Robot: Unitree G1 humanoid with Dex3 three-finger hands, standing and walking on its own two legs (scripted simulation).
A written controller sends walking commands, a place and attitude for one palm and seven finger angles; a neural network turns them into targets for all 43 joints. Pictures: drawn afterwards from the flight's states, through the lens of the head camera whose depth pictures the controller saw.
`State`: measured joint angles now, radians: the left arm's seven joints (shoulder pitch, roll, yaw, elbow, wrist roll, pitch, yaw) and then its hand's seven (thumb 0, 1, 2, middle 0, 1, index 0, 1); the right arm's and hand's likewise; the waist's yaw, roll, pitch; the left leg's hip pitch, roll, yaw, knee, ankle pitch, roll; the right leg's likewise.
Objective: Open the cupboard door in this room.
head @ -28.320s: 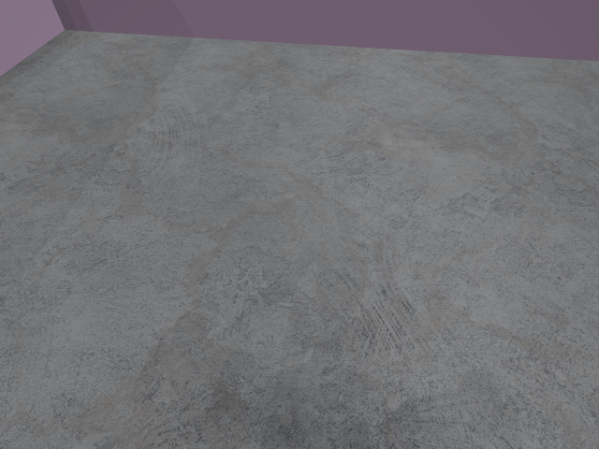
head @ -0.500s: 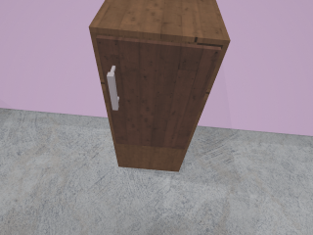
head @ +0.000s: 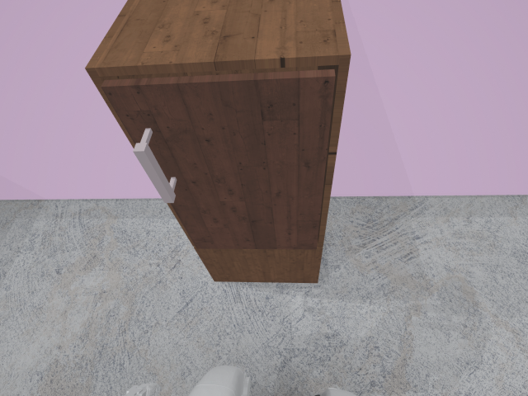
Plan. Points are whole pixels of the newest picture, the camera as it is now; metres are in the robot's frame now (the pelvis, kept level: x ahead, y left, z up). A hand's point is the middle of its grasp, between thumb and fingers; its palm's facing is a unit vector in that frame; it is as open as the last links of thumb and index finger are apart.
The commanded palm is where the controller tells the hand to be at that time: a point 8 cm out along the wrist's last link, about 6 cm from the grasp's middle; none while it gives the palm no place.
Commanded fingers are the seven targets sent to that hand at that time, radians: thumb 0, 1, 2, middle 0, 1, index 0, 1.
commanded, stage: come to a stop and stand still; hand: left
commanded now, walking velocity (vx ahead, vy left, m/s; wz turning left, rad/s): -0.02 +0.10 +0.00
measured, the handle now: (159, 167) +0.50 +0.24 +0.00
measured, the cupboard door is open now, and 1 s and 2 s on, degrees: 0 0 0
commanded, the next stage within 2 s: look again from close up in 1.00 s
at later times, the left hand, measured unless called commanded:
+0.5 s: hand out of the picture -0.05 +0.25 -0.17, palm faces +0.08 -0.98 -0.20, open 7.4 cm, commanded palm none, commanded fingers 0.00 0.90 0.90 -0.20 -0.30 -0.20 -0.30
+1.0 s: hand out of the picture -0.07 +0.21 -0.17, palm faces +0.02 -0.99 -0.17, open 7.3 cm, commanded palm none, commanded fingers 0.00 0.90 0.90 -0.20 -0.30 -0.20 -0.30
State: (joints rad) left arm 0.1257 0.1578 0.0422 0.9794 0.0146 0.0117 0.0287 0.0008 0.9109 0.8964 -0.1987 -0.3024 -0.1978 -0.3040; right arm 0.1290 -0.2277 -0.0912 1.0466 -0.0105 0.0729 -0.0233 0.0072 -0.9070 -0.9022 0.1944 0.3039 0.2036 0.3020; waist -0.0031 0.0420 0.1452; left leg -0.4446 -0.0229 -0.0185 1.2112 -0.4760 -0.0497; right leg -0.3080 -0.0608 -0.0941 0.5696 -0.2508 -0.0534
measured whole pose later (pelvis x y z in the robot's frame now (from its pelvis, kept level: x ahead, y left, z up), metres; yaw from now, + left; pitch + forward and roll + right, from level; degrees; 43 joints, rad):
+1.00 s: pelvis -0.07 +0.05 +0.01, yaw +0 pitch -1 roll +0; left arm 0.27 0.14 0.00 1.14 0.01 0.00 0.03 0.01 0.92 0.90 -0.20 -0.30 -0.20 -0.30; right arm 0.31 -0.11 -0.01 1.16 0.00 -0.01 -0.03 0.01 -0.90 -0.90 0.19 0.30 0.20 0.30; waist -0.01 -0.01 0.05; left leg -0.15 0.00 0.04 0.40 -0.23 0.01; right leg -0.18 -0.03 -0.03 0.42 -0.22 0.01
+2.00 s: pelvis -0.08 +0.03 -0.05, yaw +0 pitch +10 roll +1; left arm 0.30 0.17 0.17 0.23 -0.23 -0.55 -0.25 0.01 0.78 0.84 -0.20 -0.39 -0.20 -0.40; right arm 0.20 -0.25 -0.07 0.65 0.00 -0.30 -0.02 0.02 -0.90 -0.90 0.20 0.30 0.21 0.30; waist -0.02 -0.03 -0.13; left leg -0.63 0.02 0.03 0.90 -0.44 -0.02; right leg -0.67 -0.03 -0.03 0.94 -0.44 -0.02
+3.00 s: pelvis -0.09 +0.05 -0.06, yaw +1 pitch +11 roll -3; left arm 0.15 0.35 0.35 0.22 -0.34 -0.31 -0.43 -0.01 -0.38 0.35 -0.29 -1.13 -0.29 -1.13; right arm 0.26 -0.26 0.04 0.53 0.03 -0.24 -0.07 0.02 -0.90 -0.90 0.20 0.30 0.21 0.30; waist -0.01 0.01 -0.11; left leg -0.76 0.03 -0.02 1.05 -0.49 0.01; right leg -0.73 -0.02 -0.08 0.98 -0.45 0.01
